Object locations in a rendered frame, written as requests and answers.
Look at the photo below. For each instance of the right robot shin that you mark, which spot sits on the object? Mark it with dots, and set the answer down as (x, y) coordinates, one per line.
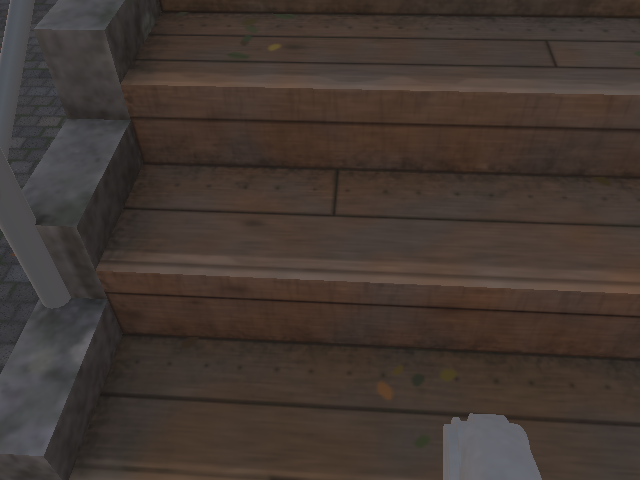
(522, 430)

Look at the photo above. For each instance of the robot right thigh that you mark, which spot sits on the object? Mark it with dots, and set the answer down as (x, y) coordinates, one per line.
(486, 447)

